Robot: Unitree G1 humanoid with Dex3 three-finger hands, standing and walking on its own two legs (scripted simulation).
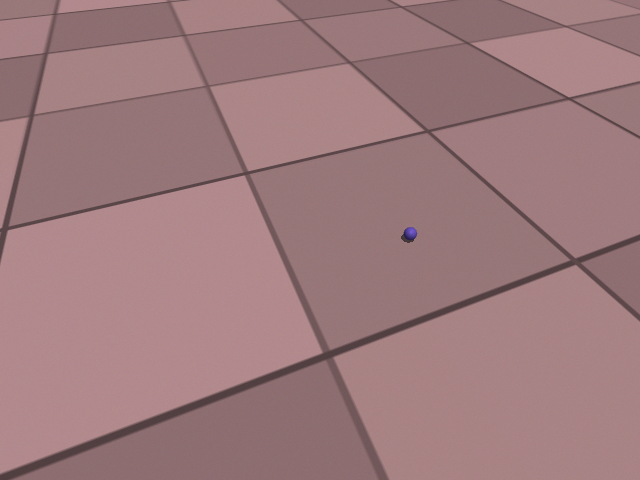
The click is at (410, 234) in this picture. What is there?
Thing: free ball
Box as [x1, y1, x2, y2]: [404, 227, 416, 239]
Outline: 406,228 404,231 404,236 407,239 413,239 416,235 415,229 412,227
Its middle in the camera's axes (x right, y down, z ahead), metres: +0.40 -0.05 +1.73
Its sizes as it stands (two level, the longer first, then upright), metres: 0.059 0.059 0.059
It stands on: the floor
